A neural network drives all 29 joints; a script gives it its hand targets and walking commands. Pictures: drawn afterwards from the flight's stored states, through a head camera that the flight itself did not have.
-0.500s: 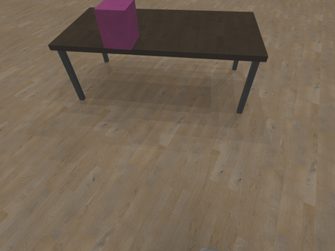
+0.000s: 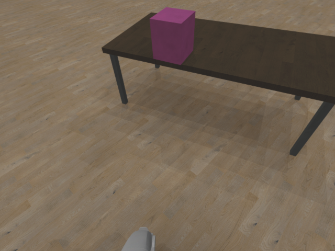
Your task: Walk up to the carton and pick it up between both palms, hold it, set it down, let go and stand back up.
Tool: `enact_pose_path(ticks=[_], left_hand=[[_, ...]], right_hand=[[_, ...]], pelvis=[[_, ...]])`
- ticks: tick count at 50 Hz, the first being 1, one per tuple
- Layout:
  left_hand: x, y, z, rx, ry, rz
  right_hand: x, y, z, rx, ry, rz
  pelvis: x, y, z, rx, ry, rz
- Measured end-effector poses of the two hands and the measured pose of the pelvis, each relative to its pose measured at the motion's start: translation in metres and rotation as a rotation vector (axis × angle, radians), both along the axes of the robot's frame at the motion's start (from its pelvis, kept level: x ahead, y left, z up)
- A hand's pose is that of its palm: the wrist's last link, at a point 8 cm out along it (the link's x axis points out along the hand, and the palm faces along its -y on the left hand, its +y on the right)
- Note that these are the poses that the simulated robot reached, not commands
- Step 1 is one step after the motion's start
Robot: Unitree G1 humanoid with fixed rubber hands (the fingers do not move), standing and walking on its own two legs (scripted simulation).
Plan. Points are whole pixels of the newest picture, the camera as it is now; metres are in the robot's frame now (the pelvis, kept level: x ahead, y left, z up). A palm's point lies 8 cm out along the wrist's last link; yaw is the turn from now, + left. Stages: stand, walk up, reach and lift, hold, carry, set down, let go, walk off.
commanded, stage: walk up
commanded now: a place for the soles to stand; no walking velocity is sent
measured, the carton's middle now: (173, 36) +1.35 +0.07 -0.09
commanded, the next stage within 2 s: none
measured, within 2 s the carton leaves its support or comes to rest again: neither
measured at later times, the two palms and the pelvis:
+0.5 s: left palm (105, 167) +0.39 +0.25 -0.10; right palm (262, 219) +0.26 -0.23 -0.15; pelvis +0.29 +0.00 -0.01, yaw +0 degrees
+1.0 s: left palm (101, 160) +0.44 +0.30 -0.15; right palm (225, 120) +0.65 -0.18 -0.14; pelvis +0.54 +0.06 -0.02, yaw +2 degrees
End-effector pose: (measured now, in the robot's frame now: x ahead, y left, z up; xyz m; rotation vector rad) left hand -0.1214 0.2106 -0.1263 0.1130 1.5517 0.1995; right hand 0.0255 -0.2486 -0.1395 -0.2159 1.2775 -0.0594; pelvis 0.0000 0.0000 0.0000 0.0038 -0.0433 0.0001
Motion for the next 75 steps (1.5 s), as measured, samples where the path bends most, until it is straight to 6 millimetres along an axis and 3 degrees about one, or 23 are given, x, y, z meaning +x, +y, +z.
enact_pose_path(ticks=[7,9,11,15,20,23,26,28,31,36,41,46,49,52,55,59,63,68,72,75], left_hand=[[0.054,0.011,-0.02,-0.028,0.139,0.042],[0.085,0.018,-0.025,-0.035,0.151,0.032],[0.127,0.028,-0.024,-0.031,0.115,0.016],[0.247,0.054,-0.01,0.021,-0.081,-0.076],[0.405,0.067,0.017,0.092,-0.401,-0.164],[0.474,0.056,0.025,0.095,-0.519,-0.197],[0.521,0.038,0.018,0.091,-0.569,-0.223],[0.537,0.027,0.004,0.095,-0.562,-0.213],[0.54,0.014,-0.014,0.085,-0.507,-0.146],[0.514,0.008,-0.011,0.062,-0.338,-0.044],[0.493,0.019,0.001,0.045,-0.164,-0.004],[0.514,0.049,-0.001,0.037,-0.083,0.011],[0.548,0.075,-0.016,0.03,-0.082,0.0],[0.597,0.104,-0.032,0.027,-0.098,-0.036],[0.659,0.122,-0.028,0.035,-0.16,-0.08],[0.756,0.136,-0.005,0.052,-0.301,-0.165],[0.841,0.137,0.015,0.062,-0.433,-0.221],[0.919,0.118,0.02,0.047,-0.512,-0.271],[0.96,0.099,0.006,0.048,-0.532,-0.277],[0.968,0.093,-0.001,0.047,-0.518,-0.218]], right_hand=[[0.148,0.048,-0.028,0.02,-0.053,0.109],[0.184,0.061,-0.031,0.031,-0.098,0.11],[0.207,0.066,-0.03,0.041,-0.137,0.049],[0.225,0.062,-0.01,0.033,-0.145,-0.05],[0.223,0.042,-0.001,0.017,-0.056,-0.085],[0.227,0.027,-0.006,0.008,0.004,-0.095],[0.244,0.007,-0.022,0.005,0.041,-0.101],[0.262,-0.006,-0.037,0.004,0.064,-0.092],[0.299,-0.016,-0.046,0.004,0.081,-0.06],[0.387,-0.017,-0.019,-0.012,0.011,0.028],[0.481,-0.002,0.01,-0.024,-0.102,0.08],[0.564,0.033,0.017,-0.014,-0.174,0.108],[0.61,0.061,0.008,-0.013,-0.209,0.119],[0.641,0.09,-0.001,-0.011,-0.227,0.096],[0.652,0.109,0.001,0.01,-0.223,0.008],[0.644,0.116,0.012,0.01,-0.169,-0.073],[0.628,0.113,0.013,0.001,-0.062,-0.113],[0.62,0.103,0.001,0.002,0.073,-0.142],[0.636,0.092,-0.021,0.011,0.139,-0.144],[0.665,0.089,-0.025,0.012,0.159,-0.122]], pelvis=[[0.095,0.022,-0.031,0.031,0.02,0.052],[0.116,0.028,-0.036,0.054,0.021,0.06],[0.135,0.033,-0.033,0.028,0.021,0.051],[0.178,0.032,-0.011,0.021,0.003,0.025],[0.231,0.022,0.002,0.023,-0.006,0.022],[0.264,0.012,-0.001,0.033,-0.013,0.009],[0.301,-0.001,-0.015,0.04,-0.022,-0.007],[0.325,-0.009,-0.028,0.012,-0.028,-0.014],[0.353,-0.016,-0.037,-0.007,-0.034,0.01],[0.393,-0.011,-0.018,0.011,-0.038,0.027],[0.438,0.003,-0.001,0.006,-0.016,0.019],[0.492,0.03,-0.004,-0.015,0.004,0.029],[0.529,0.053,-0.017,-0.031,0.007,0.035],[0.559,0.072,-0.027,0.008,-0.005,0.039],[0.584,0.084,-0.022,-0.004,-0.012,0.019],[0.617,0.091,-0.004,-0.008,-0.01,0.006],[0.65,0.094,0.005,0.003,-0.001,0.005],[0.693,0.09,-0.001,0.02,0.002,-0.015],[0.73,0.081,-0.018,-0.002,-0.006,-0.029],[0.749,0.078,-0.021,-0.001,-0.013,-0.01]])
